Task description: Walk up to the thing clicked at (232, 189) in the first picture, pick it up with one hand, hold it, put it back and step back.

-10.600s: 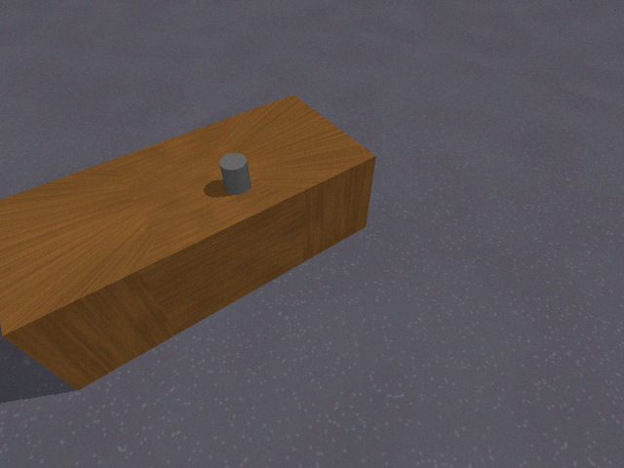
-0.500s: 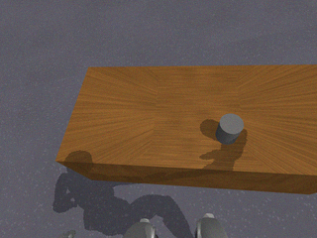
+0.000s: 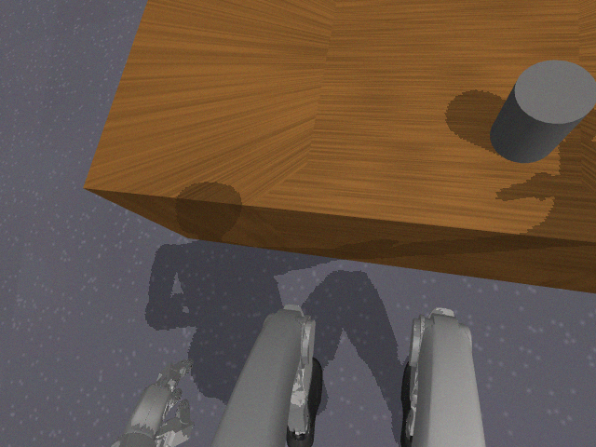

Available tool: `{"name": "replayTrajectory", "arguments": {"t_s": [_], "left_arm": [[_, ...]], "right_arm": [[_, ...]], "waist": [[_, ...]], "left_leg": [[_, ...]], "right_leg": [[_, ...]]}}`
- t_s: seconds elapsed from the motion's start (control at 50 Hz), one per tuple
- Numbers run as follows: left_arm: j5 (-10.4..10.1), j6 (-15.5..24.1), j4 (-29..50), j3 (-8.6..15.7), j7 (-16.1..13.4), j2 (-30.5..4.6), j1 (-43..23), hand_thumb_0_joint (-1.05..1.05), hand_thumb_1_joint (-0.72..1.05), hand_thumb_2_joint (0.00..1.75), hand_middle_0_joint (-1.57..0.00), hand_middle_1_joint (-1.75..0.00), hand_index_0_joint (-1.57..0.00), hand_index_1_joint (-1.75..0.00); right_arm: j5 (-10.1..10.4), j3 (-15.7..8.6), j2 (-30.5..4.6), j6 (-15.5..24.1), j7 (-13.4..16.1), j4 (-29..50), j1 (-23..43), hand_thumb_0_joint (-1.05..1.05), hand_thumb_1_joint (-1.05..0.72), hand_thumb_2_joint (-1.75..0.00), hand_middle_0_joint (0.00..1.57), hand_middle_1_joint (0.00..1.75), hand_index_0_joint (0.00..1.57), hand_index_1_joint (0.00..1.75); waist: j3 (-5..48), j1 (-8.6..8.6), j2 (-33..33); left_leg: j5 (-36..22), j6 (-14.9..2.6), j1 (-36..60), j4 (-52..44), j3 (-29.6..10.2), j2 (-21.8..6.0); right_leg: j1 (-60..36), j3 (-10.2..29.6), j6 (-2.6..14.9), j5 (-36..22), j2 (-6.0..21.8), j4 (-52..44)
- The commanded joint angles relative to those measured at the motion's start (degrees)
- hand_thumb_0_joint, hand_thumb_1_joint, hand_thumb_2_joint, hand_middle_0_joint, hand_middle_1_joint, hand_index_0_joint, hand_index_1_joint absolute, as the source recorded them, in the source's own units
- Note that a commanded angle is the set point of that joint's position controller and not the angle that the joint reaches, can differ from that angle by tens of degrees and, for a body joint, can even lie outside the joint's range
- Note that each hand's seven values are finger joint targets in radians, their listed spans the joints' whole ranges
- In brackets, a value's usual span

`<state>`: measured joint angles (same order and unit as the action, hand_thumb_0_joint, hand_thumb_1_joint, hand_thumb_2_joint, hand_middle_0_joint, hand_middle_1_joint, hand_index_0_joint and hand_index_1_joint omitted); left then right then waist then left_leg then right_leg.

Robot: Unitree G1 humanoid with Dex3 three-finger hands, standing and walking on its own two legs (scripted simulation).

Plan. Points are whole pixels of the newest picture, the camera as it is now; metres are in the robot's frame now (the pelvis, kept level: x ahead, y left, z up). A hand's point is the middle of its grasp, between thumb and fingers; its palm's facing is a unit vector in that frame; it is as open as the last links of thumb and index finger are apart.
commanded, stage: close in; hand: right
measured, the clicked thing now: (537, 115) +0.54 -0.26 -0.08
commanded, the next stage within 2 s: rest palm in 0.70 s
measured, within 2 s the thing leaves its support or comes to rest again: neither
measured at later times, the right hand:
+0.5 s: hand (579, 128) +0.51 -0.30 -0.06, palm faces +0.28 +0.96 +0.00, open 17.2 cm
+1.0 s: hand (562, 115) +0.52 -0.28 -0.05, palm faces +0.32 +0.95 -0.01, open 17.0 cm
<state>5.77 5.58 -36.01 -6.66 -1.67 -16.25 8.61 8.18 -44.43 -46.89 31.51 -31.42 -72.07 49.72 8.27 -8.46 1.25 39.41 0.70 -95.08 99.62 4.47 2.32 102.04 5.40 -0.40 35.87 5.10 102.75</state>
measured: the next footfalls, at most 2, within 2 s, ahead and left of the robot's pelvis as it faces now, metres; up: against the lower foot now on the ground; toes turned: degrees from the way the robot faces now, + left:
none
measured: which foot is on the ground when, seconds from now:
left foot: down 0.00-1.00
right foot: down 0.00-1.00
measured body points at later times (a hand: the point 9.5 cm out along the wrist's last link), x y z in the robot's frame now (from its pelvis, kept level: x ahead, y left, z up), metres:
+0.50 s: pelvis -0.03 +0.01 -0.09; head +0.19 -0.05 +0.30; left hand +0.03 +0.28 -0.20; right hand +0.49 -0.35 -0.05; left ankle +0.05 +0.13 -0.49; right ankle +0.06 -0.13 -0.49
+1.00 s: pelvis -0.01 +0.01 -0.07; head +0.22 -0.03 +0.31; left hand +0.07 +0.29 -0.19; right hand +0.50 -0.33 -0.05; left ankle +0.05 +0.13 -0.49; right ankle +0.06 -0.13 -0.49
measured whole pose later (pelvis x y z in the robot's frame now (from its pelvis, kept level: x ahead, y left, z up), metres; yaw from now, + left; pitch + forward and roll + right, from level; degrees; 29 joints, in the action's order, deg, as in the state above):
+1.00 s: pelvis -0.01 +0.01 -0.07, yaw +1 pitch +37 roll +5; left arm 4.3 -4.2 -35.7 -2.4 1.7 -16.1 10.1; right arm 3.2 -34.1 -34.7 22.7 -8.3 -56.4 53.6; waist 8.5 -9.1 -0.1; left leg 41.9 -0.4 -110.1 114.1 4.3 3.0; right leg 115.8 6.0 -1.4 37.7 5.6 115.5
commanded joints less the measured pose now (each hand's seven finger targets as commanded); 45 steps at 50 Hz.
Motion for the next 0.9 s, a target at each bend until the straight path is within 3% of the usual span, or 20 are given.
{"name": "replayTrajectory", "arguments": {"t_s": [0.0,0.04,0.14,0.18,0.2,0.24,0.3,0.36,0.38,0.44,0.48,0.52,0.54,0.6,0.64,0.66,0.74,0.78,0.82,0.88], "left_arm": [[0.50,-0.67,1.15,4.91,0.00,-13.96,11.30,0.00,0.92,0.90,-0.18,-0.29,-0.18,-0.29],[0.68,-1.13,0.45,4.77,0.81,-13.64,11.42,0.00,0.92,0.90,-0.18,-0.29,-0.18,-0.29],[0.39,-3.13,0.79,4.75,2.27,-14.88,12.17,0.00,0.90,0.89,-0.19,-0.29,-0.19,-0.29],[0.24,-3.76,1.11,4.62,2.88,-13.93,11.82,0.00,0.89,0.90,-0.18,-0.29,-0.18,-0.29],[0.05,-3.97,1.43,4.66,3.05,-13.94,11.97,0.00,0.89,0.90,-0.19,-0.29,-0.19,-0.30],[-0.35,-5.16,1.56,5.58,2.90,-15.33,13.25,0.00,0.89,0.90,-0.18,-0.29,-0.18,-0.29],[-0.95,-6.15,2.54,6.07,3.29,-13.75,12.73,0.00,0.90,0.90,-0.18,-0.29,-0.18,-0.29],[-1.68,-7.06,2.16,7.14,2.67,-15.13,14.08,0.00,0.91,0.89,-0.18,-0.29,-0.18,-0.29],[-1.79,-7.34,2.69,7.03,2.69,-14.65,13.71,0.00,0.91,0.89,-0.18,-0.29,-0.18,-0.29],[-2.16,-7.28,1.53,6.71,2.42,-12.31,13.08,0.00,0.91,0.90,-0.18,-0.30,-0.18,-0.29],[-2.18,-7.06,1.98,6.24,2.27,-11.87,12.60,0.00,0.90,0.90,-0.19,-0.30,-0.19,-0.29],[-2.24,-7.58,2.30,6.84,2.08,-12.20,13.02,0.00,0.90,0.90,-0.18,-0.29,-0.18,-0.29],[-2.15,-7.56,2.36,6.74,2.12,-11.41,12.84,0.00,0.90,0.90,-0.18,-0.29,-0.19,-0.29],[-2.23,-7.07,1.96,5.97,2.06,-10.48,12.32,0.00,0.90,0.91,-0.19,-0.30,-0.19,-0.30],[-2.18,-7.61,2.08,6.94,1.97,-11.89,13.60,0.00,0.90,0.90,-0.19,-0.30,-0.19,-0.30],[-2.07,-7.86,2.13,6.91,2.12,-11.77,13.74,0.00,0.90,0.90,-0.19,-0.30,-0.19,-0.30],[-2.16,-8.24,2.42,7.38,2.31,-11.94,14.26,0.00,0.90,0.90,-0.19,-0.30,-0.19,-0.30],[-1.83,-8.44,2.14,7.40,2.46,-11.68,14.38,0.00,0.91,0.89,-0.19,-0.30,-0.20,-0.30],[-1.74,-8.78,2.06,7.68,2.47,-11.63,14.10,0.00,0.84,0.94,-0.19,-0.28,-0.17,-0.30],[-1.47,-9.23,1.97,8.10,2.49,-11.30,13.48,0.00,0.84,0.94,-0.19,-0.28,-0.17,-0.30]], "right_arm": [[-1.54,-0.22,-24.05,1.29,3.21,13.21,24.06,0.00,0.51,-0.03,0.06,0.04,0.05,0.04],[-2.07,2.00,-20.69,0.62,4.73,10.92,23.94,0.00,0.50,-0.03,0.06,0.04,0.05,0.04],[-4.06,0.07,-25.92,0.78,8.72,14.69,26.43,0.00,0.46,-0.02,0.07,0.03,0.06,0.03],[-3.36,4.12,-17.47,-0.63,9.31,11.32,24.27,0.00,0.47,-0.02,0.06,0.03,0.05,0.03],[-3.20,3.85,-16.83,-1.00,10.01,12.46,24.54,0.00,0.47,-0.03,0.06,0.03,0.05,0.03],[-4.18,-0.07,-25.33,-1.34,12.48,23.00,29.39,0.00,0.46,-0.02,0.06,0.03,0.05,0.03],[-5.04,7.55,-13.00,-5.03,14.07,19.13,25.69,0.00,0.44,-0.02,0.06,0.03,0.05,0.03],[-5.72,3.66,-21.32,-5.35,17.62,30.20,29.78,0.00,0.44,-0.02,0.06,0.03,0.05,0.03],[-5.56,5.63,-18.44,-6.00,18.38,29.36,29.86,0.00,0.44,-0.02,0.06,0.03,0.05,0.03],[-4.28,9.13,-9.38,-6.83,20.05,22.63,25.49,0.00,0.43,-0.03,0.06,0.03,0.05,0.03],[-4.17,7.11,-12.82,-5.63,21.15,26.24,26.38,0.00,0.43,-0.03,0.06,0.03,0.05,0.03],[-4.98,5.82,-15.64,-5.43,22.22,28.06,27.73,0.00,0.43,-0.03,0.06,0.03,0.05,0.03],[-4.76,8.63,-10.05,-6.08,22.16,23.82,25.26,0.00,0.41,-0.04,0.06,0.03,0.05,0.03],[-3.53,11.54,-2.39,-6.15,20.94,16.11,20.58,0.00,0.43,-0.05,0.05,0.04,0.04,0.04],[-4.32,8.07,-9.50,-5.53,21.07,22.54,23.33,0.00,0.43,-0.05,0.06,0.04,0.04,0.04],[-4.54,9.98,-6.91,-5.93,20.66,20.73,22.81,0.00,0.43,-0.04,0.06,0.04,0.05,0.04],[-3.38,8.03,-8.15,-5.56,20.73,25.11,24.95,0.00,0.42,-0.06,0.06,0.04,0.04,0.04],[-3.56,9.88,-4.95,-5.62,20.83,24.61,24.05,0.00,0.41,-0.05,0.05,0.04,0.04,0.04],[-4.17,8.10,-8.78,-4.80,21.96,29.45,26.77,0.00,0.39,-0.02,0.09,0.02,0.07,0.02],[-4.53,8.92,-7.11,-4.68,23.11,30.43,27.04,0.00,0.42,-0.02,0.10,0.02,0.08,0.02]], "waist": [[42.58,1.09,-21.55],[39.70,-0.35,-20.65],[40.93,0.14,-19.63],[38.82,-1.21,-18.11],[39.53,-1.05,-17.13],[46.32,1.71,-22.88],[43.50,-0.35,-20.59],[46.57,1.96,-23.05],[46.57,1.56,-22.87],[35.50,-0.78,-15.54],[33.31,0.50,-15.54],[36.38,0.49,-15.88],[34.74,-0.76,-13.91],[29.11,-2.57,-9.13],[33.95,-1.03,-11.71],[34.97,-1.80,-11.96],[41.03,-0.41,-13.64],[41.60,-0.95,-14.55],[43.33,0.40,-16.42],[42.91,0.37,-16.31]], "left_leg": [[-15.61,-2.02,4.64,-6.02,-1.01,0.52],[-14.41,-2.11,0.29,-3.13,-0.30,0.76],[-12.14,-2.37,-1.30,0.59,0.27,0.99],[-11.85,-2.29,-2.41,2.02,1.10,1.13],[-11.47,-2.32,-2.53,2.69,1.35,1.20],[-12.43,-2.78,-1.51,3.38,0.98,1.00],[-10.18,-2.85,-1.78,3.60,1.82,1.06],[-8.97,-3.07,-1.17,3.21,1.10,0.82],[-8.84,-3.04,-0.71,2.63,0.99,0.81],[-6.21,-2.79,-3.40,1.18,1.26,1.33],[-4.35,-3.03,-4.48,1.10,0.74,1.23],[-5.71,-2.77,-1.03,-0.47,0.04,1.22],[-7.09,-2.55,-0.12,-0.60,0.03,1.33],[-8.26,-2.27,-1.20,-0.99,0.17,1.48],[-11.07,-2.48,0.77,-0.28,-0.06,1.27],[-13.12,-2.36,1.63,-0.10,-0.04,1.21],[-17.35,-2.35,3.74,0.78,-0.14,1.14],[-18.44,-2.23,3.86,1.02,-0.03,1.17],[-18.45,-2.44,3.78,1.03,-0.46,1.22],[-17.06,-2.47,4.15,0.44,-0.67,1.31]], "right_leg": [[-35.89,1.30,0.98,-19.83,-0.34,-5.86],[-31.93,1.88,1.07,-18.33,-0.14,-3.27],[-24.37,0.86,1.55,-13.17,-0.75,0.92],[-21.99,1.15,1.62,-12.32,-0.62,2.30],[-20.79,1.36,1.66,-11.47,-0.60,2.66],[-25.55,0.83,1.24,-13.68,-0.66,2.09],[-22.82,1.13,1.09,-9.47,-0.54,0.86],[-23.75,0.60,0.94,-7.16,-0.76,-0.12],[-23.61,0.39,0.97,-6.60,-0.89,-0.62],[-15.23,0.17,1.89,-2.00,-0.92,-0.07],[-12.33,-0.14,2.16,0.47,-1.15,-0.42],[-15.04,-1.11,2.37,-1.07,-1.31,-0.38],[-13.76,-1.36,2.57,-2.13,-1.22,0.05],[-8.60,-0.76,3.17,-2.51,-1.26,1.25],[-11.91,-0.94,2.95,-6.15,-1.26,0.94],[-13.67,-1.02,2.95,-8.52,-1.18,1.34],[-17.86,-0.93,2.71,-14.55,-0.86,2.29],[-19.45,-0.89,2.46,-16.42,-0.67,2.90],[-20.59,-1.13,2.43,-16.94,-0.60,2.75],[-20.22,-1.51,2.30,-14.77,-0.63,2.12]]}}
